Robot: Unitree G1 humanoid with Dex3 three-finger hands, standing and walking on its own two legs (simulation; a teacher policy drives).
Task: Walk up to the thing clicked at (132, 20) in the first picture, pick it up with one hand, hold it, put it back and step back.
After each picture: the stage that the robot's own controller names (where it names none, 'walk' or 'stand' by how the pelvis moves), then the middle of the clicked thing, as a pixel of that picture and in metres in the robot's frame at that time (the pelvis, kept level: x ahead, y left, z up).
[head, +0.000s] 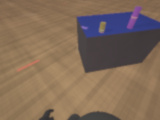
stand; (133, 18) +1.25 -0.43 +0.12
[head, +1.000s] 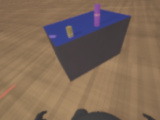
walk; (97, 15) +1.19 +0.08 +0.16
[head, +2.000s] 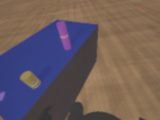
walk; (64, 36) +0.65 +0.29 +0.14
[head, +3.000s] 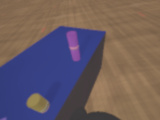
walk; (74, 47) +0.52 +0.22 +0.13
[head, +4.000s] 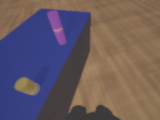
walk; (58, 29) +0.62 +0.31 +0.14
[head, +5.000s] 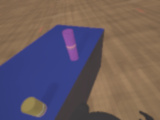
stand; (71, 46) +0.49 +0.26 +0.15
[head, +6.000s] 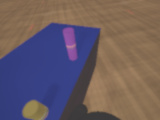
stand; (71, 45) +0.48 +0.25 +0.14
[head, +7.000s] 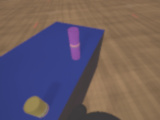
stand; (74, 45) +0.49 +0.24 +0.14
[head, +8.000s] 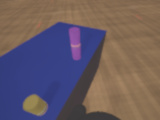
stand; (75, 45) +0.50 +0.23 +0.15
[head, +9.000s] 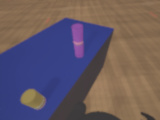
stand; (78, 42) +0.50 +0.22 +0.15
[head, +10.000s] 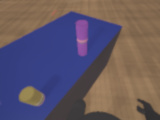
stand; (82, 40) +0.50 +0.19 +0.15
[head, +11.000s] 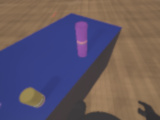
stand; (81, 41) +0.50 +0.19 +0.15
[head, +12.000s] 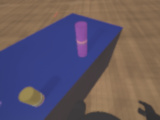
stand; (81, 41) +0.50 +0.19 +0.15
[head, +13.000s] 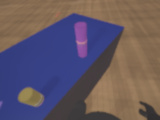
stand; (81, 42) +0.50 +0.18 +0.15
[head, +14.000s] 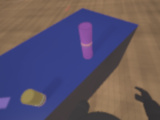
stand; (86, 43) +0.48 +0.15 +0.14
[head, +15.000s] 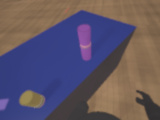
stand; (85, 45) +0.47 +0.16 +0.13
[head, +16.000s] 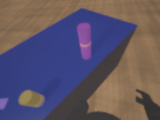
stand; (85, 44) +0.47 +0.16 +0.13
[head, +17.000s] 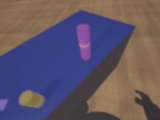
stand; (84, 44) +0.47 +0.16 +0.13
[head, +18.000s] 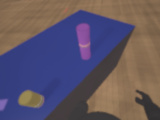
stand; (84, 44) +0.47 +0.16 +0.14
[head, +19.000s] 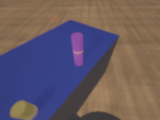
walk; (78, 51) +0.46 +0.15 +0.12
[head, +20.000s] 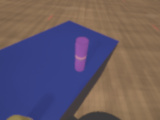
stand; (80, 56) +0.41 +0.13 +0.13
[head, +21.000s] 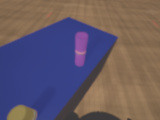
stand; (80, 51) +0.44 +0.14 +0.13
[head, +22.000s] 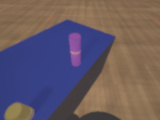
stand; (75, 51) +0.45 +0.17 +0.12
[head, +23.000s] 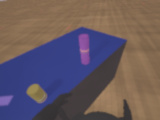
rise first; (84, 50) +0.50 +0.16 +0.13
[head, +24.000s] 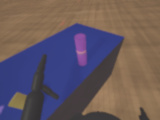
go down; (81, 51) +0.47 +0.15 +0.13
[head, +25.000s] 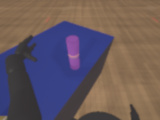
go down; (73, 54) +0.43 +0.15 +0.13
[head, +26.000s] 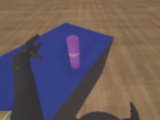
approach; (74, 53) +0.45 +0.15 +0.13
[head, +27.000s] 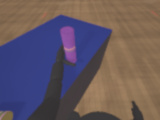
close; (69, 47) +0.46 +0.17 +0.15
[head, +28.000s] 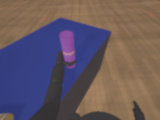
lift; (68, 52) +0.42 +0.16 +0.16
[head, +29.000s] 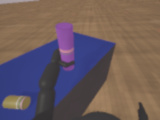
lift; (66, 50) +0.31 +0.17 +0.29
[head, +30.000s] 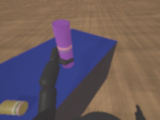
hold; (65, 47) +0.33 +0.18 +0.29
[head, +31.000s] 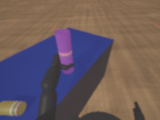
hold; (65, 53) +0.34 +0.18 +0.24
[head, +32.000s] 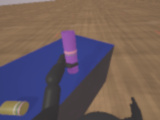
hold; (70, 53) +0.35 +0.16 +0.25
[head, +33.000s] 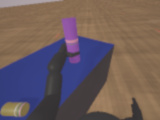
crouch; (72, 42) +0.39 +0.15 +0.31
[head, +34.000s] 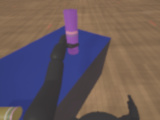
lower; (72, 34) +0.48 +0.15 +0.28
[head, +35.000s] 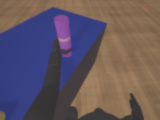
lower; (64, 39) +0.50 +0.17 +0.17
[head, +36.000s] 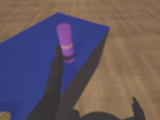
lower; (66, 46) +0.46 +0.17 +0.16
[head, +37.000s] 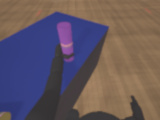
lower; (66, 44) +0.47 +0.17 +0.16
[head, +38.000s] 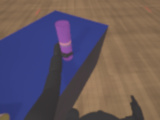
lower; (65, 43) +0.48 +0.17 +0.16
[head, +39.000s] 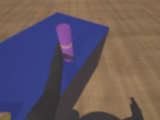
open; (66, 45) +0.47 +0.17 +0.16
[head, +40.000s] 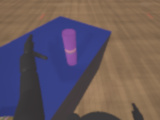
sink last; (70, 49) +0.45 +0.16 +0.15
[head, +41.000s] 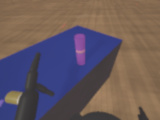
stand; (80, 51) +0.49 +0.17 +0.13
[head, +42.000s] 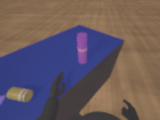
stand; (82, 49) +0.50 +0.16 +0.13
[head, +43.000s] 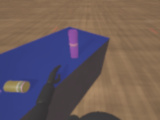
stand; (73, 44) +0.60 +0.17 +0.15
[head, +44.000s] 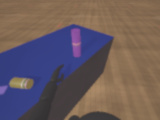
stand; (76, 44) +0.61 +0.18 +0.12
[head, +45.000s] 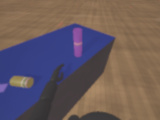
stand; (77, 43) +0.61 +0.17 +0.13
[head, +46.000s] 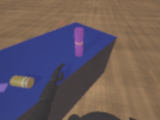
stand; (79, 43) +0.60 +0.16 +0.13
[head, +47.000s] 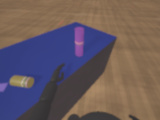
stand; (79, 43) +0.60 +0.16 +0.13
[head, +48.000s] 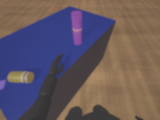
walk; (77, 30) +0.65 +0.14 +0.14
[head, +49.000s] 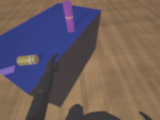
walk; (69, 18) +0.83 +0.20 +0.15
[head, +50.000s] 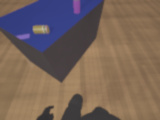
walk; out of the picture +1.09 +0.27 +0.14
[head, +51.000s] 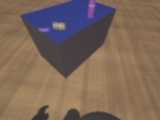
stand; (91, 6) +1.22 +0.12 +0.13
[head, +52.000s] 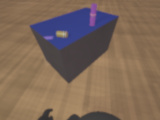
stand; (93, 15) +1.20 +0.11 +0.12
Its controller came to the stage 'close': yes
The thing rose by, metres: 0.21
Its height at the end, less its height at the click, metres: +0.00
